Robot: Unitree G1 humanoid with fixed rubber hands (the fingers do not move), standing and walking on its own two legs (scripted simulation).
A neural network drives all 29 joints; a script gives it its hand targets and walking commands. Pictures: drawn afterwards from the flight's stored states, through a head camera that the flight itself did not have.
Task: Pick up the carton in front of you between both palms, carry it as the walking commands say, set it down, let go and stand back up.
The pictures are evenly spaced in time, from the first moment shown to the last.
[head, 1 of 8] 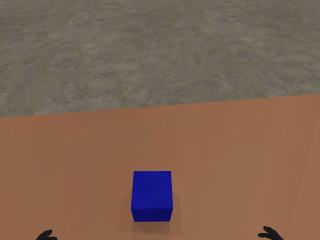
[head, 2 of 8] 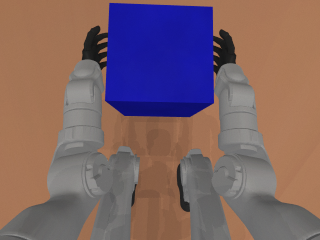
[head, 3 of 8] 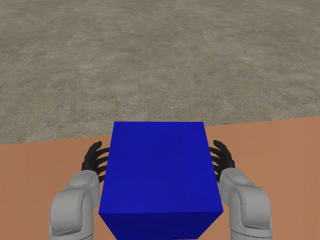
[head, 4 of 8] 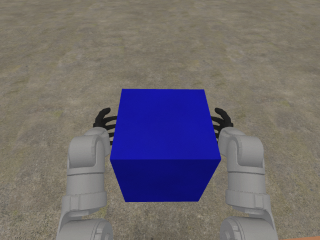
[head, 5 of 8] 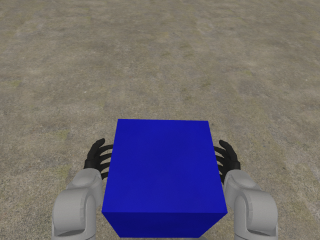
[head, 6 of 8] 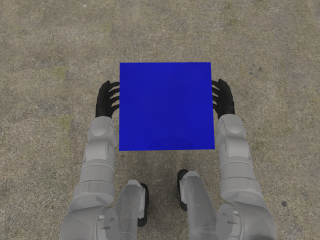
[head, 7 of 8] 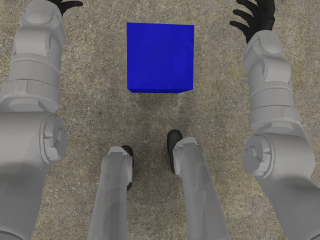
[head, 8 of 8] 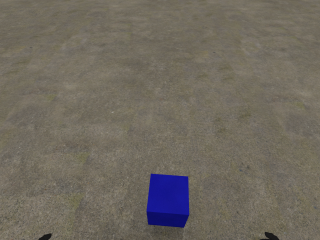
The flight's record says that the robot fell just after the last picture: no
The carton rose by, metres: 0.70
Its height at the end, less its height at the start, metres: -0.12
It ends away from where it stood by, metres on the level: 3.55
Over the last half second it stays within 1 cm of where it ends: yes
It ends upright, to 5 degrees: yes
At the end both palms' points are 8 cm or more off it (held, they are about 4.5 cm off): yes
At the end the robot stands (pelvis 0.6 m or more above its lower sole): yes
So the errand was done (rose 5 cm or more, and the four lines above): yes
